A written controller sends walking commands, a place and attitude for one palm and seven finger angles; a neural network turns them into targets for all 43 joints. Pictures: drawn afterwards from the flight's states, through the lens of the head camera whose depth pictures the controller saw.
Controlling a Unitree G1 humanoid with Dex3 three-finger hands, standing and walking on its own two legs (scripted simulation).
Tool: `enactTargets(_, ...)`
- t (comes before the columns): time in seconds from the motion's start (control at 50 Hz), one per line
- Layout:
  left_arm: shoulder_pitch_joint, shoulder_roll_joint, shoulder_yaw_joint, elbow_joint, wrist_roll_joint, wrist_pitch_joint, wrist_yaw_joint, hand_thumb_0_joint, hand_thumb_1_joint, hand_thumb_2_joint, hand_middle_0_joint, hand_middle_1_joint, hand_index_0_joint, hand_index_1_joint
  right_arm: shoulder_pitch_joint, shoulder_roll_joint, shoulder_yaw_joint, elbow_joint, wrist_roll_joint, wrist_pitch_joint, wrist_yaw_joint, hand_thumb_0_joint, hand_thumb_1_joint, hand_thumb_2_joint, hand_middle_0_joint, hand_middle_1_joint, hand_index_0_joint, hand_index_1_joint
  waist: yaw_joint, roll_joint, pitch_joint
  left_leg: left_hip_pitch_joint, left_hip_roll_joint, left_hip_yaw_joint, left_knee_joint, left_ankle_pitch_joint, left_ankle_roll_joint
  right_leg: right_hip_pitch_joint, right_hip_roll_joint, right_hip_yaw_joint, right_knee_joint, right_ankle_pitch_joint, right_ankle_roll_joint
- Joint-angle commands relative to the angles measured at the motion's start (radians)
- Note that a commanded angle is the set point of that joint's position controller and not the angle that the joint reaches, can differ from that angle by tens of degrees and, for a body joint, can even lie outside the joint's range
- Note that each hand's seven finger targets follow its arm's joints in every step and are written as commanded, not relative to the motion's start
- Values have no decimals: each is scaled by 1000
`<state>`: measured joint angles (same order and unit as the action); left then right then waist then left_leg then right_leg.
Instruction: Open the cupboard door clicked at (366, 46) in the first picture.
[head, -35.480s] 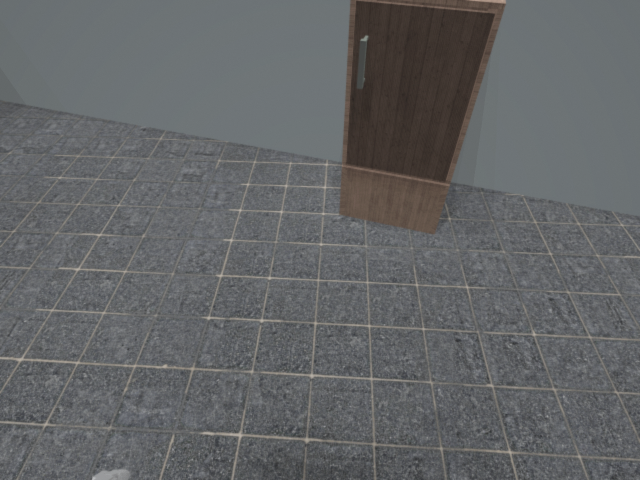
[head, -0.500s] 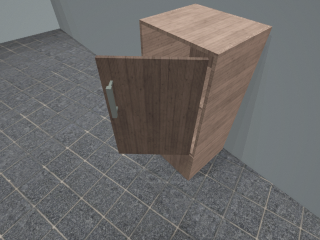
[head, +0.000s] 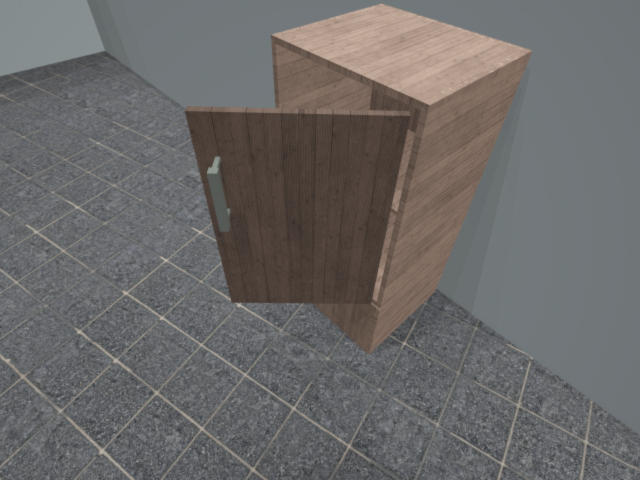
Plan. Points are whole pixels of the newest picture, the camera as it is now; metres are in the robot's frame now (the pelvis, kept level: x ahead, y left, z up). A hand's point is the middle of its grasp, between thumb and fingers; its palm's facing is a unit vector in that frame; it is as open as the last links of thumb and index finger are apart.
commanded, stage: look again from close up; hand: left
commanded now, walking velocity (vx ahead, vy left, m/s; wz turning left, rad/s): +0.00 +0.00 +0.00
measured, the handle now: (221, 195) +0.64 +0.23 -0.03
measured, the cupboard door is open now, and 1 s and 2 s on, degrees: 47 47 47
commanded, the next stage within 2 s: shuffle to correct the standing spot in 0.36 s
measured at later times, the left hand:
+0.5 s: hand out of the picture +0.00 +0.16 -0.18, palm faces +0.03 -0.99 -0.16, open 7.4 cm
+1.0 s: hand out of the picture +0.08 +0.17 -0.19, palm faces +0.01 -0.99 -0.14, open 7.4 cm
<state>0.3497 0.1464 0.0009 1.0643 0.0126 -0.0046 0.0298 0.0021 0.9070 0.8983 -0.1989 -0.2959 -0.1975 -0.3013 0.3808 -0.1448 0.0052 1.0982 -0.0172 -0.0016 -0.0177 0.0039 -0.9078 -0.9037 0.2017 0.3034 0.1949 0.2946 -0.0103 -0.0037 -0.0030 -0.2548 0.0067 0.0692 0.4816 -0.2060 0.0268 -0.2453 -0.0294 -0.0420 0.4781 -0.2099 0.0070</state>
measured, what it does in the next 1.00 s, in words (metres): walks ahead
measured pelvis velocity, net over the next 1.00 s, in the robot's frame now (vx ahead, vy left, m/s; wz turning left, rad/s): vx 0.10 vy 0.01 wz -0.04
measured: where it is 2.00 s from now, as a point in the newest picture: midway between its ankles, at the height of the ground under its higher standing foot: outside the picture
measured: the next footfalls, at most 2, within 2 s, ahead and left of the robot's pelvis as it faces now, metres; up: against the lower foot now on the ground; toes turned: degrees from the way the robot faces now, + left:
right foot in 1.18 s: +0.27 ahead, -0.13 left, +0.00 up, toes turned -7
left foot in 1.50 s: +0.17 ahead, +0.12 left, +0.00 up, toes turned +2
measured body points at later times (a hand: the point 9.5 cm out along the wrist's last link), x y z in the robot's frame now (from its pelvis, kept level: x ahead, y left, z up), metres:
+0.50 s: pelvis +0.01 +0.00 +0.00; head +0.01 +0.00 +0.45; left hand +0.00 +0.21 -0.16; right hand +0.01 -0.22 -0.16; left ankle +0.04 +0.10 -0.74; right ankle +0.03 -0.13 -0.74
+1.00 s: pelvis +0.10 +0.01 -0.01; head +0.12 +0.02 +0.44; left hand +0.08 +0.23 -0.17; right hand +0.06 -0.20 -0.16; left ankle +0.03 +0.10 -0.74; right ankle +0.06 -0.10 -0.68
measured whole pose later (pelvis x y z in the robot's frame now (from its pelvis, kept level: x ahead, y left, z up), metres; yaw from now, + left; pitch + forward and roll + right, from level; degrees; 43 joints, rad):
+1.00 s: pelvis +0.10 +0.01 -0.01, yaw -2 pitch -1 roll +0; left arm 0.35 0.13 0.04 1.10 0.02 0.00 0.01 0.00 0.91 0.90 -0.20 -0.30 -0.20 -0.30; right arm 0.37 -0.12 0.00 1.08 -0.03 -0.08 -0.03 0.00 -0.91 -0.90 0.20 0.30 0.19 0.29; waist -0.02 -0.02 0.04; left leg -0.12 0.01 0.11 0.53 -0.40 0.05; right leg -0.41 -0.04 -0.07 1.02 -0.50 -0.04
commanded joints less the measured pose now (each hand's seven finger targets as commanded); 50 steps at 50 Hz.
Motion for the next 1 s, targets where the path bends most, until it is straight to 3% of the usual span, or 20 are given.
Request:
enactTargets(0.0, 44, 90, 12, -22, 4, -19, 9, 0, 900, 900, -200, -300, -200, -300, 22, -89, -20, -33, 3, -26, -5, 0, -900, -900, 200, 300, 200, 300, 8, -3, 88, -72, 97, -122, -156, -140, 7, -4, -67, 101, -104, -80, -45)
enactTargets(0.1, 49, 78, 11, -13, 5, -18, 11, 0, 900, 900, -200, -300, -200, -300, 14, -79, -21, -21, 4, -24, -6, 0, -900, -900, 200, 300, 200, 300, 9, 5, 115, -73, 98, -119, -160, -157, 6, -21, -65, 100, -108, -80, -44)
enactTargets(0.32, 52, 66, 12, -9, 7, -23, 12, 0, 900, 900, -200, -300, -200, -300, -3, -72, -25, -18, 5, -28, -7, 0, -900, -900, 200, 300, 200, 300, 6, -9, 92, -23, 98, -103, -148, -91, 5, -26, -67, 109, -110, -28, -40)
enactTargets(0.44, 54, 67, 12, -4, 6, -23, 12, 0, 900, 900, -200, -300, -200, -300, -19, -79, -24, -17, 5, -31, -8, 0, -900, -900, 200, 300, 200, 300, 9, 14, 87, -9, 103, -104, -161, -76, 6, -10, -64, 105, -106, 4, -38)
enactTargets(0.48, 68, 72, 17, 0, 11, -23, 7, 0, 900, 900, -200, -300, -200, -300, -9, -86, -27, -14, 1, -27, -4, 0, -900, -900, 200, 300, 200, 300, 12, -5, 79, -16, 99, -104, -159, -207, 11, -7, -61, 99, -100, -140, -46)
enactTargets(0.52, 75, 75, 24, -8, 16, -17, 1, 0, 900, 900, -200, -300, -200, -300, -14, -97, -32, -20, -4, -17, 0, 0, -900, -900, 200, 300, 200, 300, 17, -2, 120, -63, 95, -114, -154, -336, 22, -42, -57, 108, -104, -290, -54)
enactTargets(0.6, 93, 82, 36, -19, 17, -17, -8, 0, 900, 900, -200, -300, -200, -300, -4, -88, -35, -35, -7, -17, 5, 0, -900, -900, 200, 300, 200, 300, 19, -19, 167, -98, 79, -105, -105, -358, 33, -76, -64, 147, -112, -366, -79)
enactTargets(0.7, 110, 87, 46, -22, 14, -29, -12, 0, 900, 900, -200, -300, -200, -300, 14, -73, -32, -44, -3, -35, 5, 0, -900, -900, 200, 300, 200, 300, 20, -64, 165, -108, 56, -73, -27, -272, 35, -42, -88, 180, -101, -308, -108)
enactTargets(0.76, 146, 101, 53, -7, 10, -38, -10, 0, 900, 900, -200, -300, -200, -300, 9, -57, -26, -51, -1, -51, 5, 0, -900, -900, 200, 300, 200, 300, 26, -100, 128, -111, 25, -10, 67, -142, 26, 33, -128, 212, -88, -148, -131)
enactTargets(0.8, 150, 108, 59, 2, 11, -39, -8, 0, 900, 900, -200, -300, -200, -300, 17, -51, -26, -48, 1, -58, 4, 0, -900, -900, 200, 300, 200, 300, 17, -71, 108, -68, 21, 7, 73, -74, 26, 45, -130, 190, -49, -28, -138)
enactTargets(0.82, 134, 102, 58, 0, 11, -39, -9, 0, 900, 900, -200, -300, -200, -300, 37, -56, -24, -36, 2, -64, 2, 0, -900, -900, 200, 300, 200, 300, 3, -40, 92, -2, 38, -7, 39, 4, 34, 20, -108, 142, 10, 48, -124)
enactTargets(0.84, 104, 84, 54, -7, 12, -39, -10, 0, 900, 900, -200, -300, -200, -300, 93, -81, -30, -10, 1, -69, -3, 0, -900, -900, 200, 300, 200, 300, -26, 49, 68, 129, 90, -69, -9, 142, 57, -58, -55, 59, 137, 115, -98)
enactTargets(0.86, 53, 56, 48, -28, 11, -42, -12, 0, 900, 900, -200, -300, -200, -300, 189, -131, -41, 24, -4, -72, -14, 0, -900, -900, 200, 300, 200, 300, -62, 186, 48, 284, 209, -220, -69, 323, 125, -219, 17, -42, 342, 24, -61)
enactTargets(0.88, -32, 36, 37, -65, 11, -50, -11, 0, 900, 900, -200, -300, -200, -300, 274, -147, -44, 53, -11, -72, -23, 0, -900, -900, 200, 300, 200, 300, -98, 278, 89, 407, 330, -367, -140, 559, 219, -445, 44, -64, 528, -329, -44)
enactTargets(0.9, -108, 50, 41, -92, 11, -52, -10, 0, 900, 900, -200, -300, -200, -300, 309, -135, -36, 61, -13, -70, -27, 0, -900, -900, 200, 300, 200, 300, -109, 174, 129, 423, 390, -407, -130, 646, 279, -531, 3, -16, 627, -381, -58)
enactTargets(0.92, -142, 42, 47, -102, 10, -54, -15, 0, 900, 900, -200, -300, -200, -300, 269, -124, -36, 51, -17, -74, -25, 0, -900, -900, 200, 300, 200, 300, -92, 102, 153, 384, 388, -370, -134, 624, 283, -549, -41, 8, 652, -356, -61)
enactTargets(0.98, -156, 8, 44, -110, 8, -37, -36, 0, 900, 900, -200, -300, -200, -300, 149, -111, -31, 14, -15, -82, -23, 0, -900, -900, 200, 300, 200, 300, -33, 117, 171, 227, 298, -227, -222, 438, 221, -436, -71, -13, 537, -225, -42)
